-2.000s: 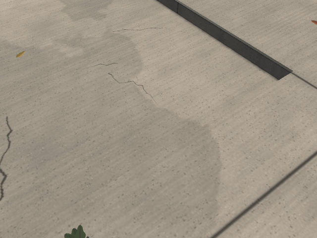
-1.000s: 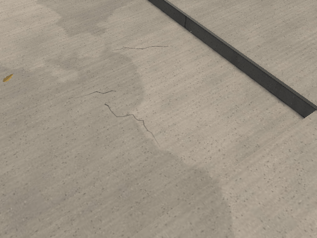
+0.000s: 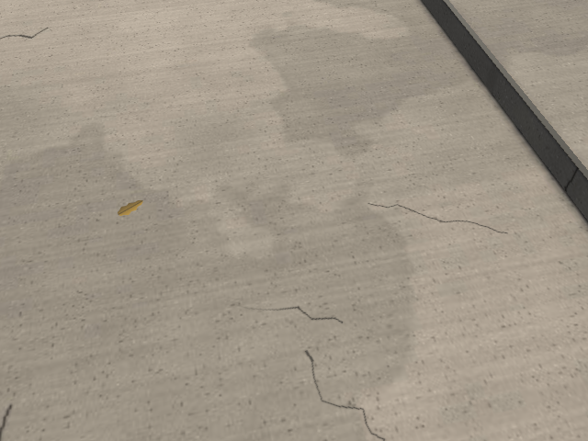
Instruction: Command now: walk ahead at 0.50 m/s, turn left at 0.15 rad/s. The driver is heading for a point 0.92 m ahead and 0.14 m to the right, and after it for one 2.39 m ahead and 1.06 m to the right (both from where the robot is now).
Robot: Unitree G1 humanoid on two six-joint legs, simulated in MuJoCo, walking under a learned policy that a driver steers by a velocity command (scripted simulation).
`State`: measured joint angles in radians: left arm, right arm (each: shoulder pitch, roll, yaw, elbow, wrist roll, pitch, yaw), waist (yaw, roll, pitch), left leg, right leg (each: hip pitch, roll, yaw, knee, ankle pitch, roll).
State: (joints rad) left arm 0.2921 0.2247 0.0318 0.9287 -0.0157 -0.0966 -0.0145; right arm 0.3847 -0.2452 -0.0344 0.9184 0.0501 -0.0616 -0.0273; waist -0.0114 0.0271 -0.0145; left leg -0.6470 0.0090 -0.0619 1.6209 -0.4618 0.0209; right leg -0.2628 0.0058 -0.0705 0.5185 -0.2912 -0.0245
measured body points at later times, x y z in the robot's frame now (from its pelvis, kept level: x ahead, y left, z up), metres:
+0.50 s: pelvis +0.28 +0.05 +0.01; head +0.30 +0.06 +0.46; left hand +0.38 +0.32 -0.13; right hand +0.35 -0.22 -0.11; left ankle +0.31 +0.13 -0.73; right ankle +0.32 -0.13 -0.64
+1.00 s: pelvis +0.55 -0.06 +0.00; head +0.59 -0.07 +0.45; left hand +0.75 +0.15 -0.12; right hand +0.56 -0.35 -0.12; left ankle +0.52 +0.12 -0.64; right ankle +0.57 -0.13 -0.73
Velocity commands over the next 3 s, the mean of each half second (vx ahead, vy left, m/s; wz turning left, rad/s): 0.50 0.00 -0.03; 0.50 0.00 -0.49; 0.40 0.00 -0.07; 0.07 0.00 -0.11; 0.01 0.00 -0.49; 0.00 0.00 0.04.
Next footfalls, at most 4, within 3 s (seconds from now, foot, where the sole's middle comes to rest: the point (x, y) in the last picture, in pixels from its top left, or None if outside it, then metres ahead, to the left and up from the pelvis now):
0.28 left None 0.35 0.13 -0.77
0.86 right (374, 397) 0.61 -0.15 -0.77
1.34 left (337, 274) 0.96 -0.08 -0.77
1.82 right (421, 295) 0.88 -0.30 -0.77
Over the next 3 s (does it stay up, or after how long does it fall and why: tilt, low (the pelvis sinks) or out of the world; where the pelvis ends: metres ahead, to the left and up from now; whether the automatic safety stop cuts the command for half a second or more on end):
stays up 0.86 -0.12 -0.01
